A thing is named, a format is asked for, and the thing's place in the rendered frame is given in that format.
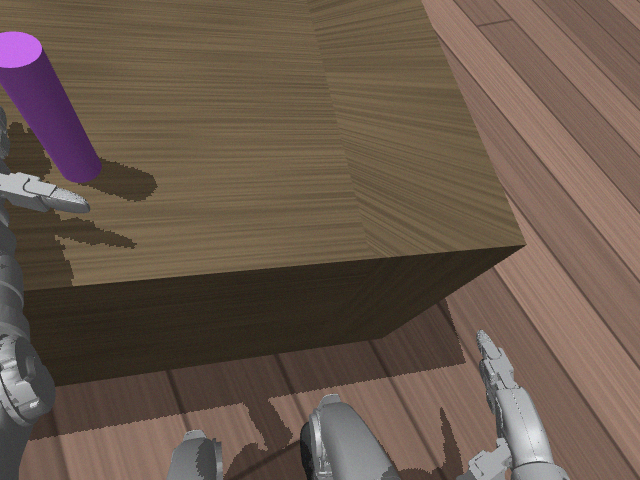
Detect left robot hand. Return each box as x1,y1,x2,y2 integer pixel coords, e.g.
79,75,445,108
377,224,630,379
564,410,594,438
0,105,90,213

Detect right robot hand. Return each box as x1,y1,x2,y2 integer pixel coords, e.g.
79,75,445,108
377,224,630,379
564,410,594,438
456,330,554,480

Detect can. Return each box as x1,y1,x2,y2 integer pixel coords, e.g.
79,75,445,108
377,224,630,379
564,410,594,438
0,31,102,183

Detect left robot arm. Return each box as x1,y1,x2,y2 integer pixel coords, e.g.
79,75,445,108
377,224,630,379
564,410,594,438
0,203,56,480

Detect right robot arm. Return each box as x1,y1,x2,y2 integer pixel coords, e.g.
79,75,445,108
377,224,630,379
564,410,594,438
511,462,570,480

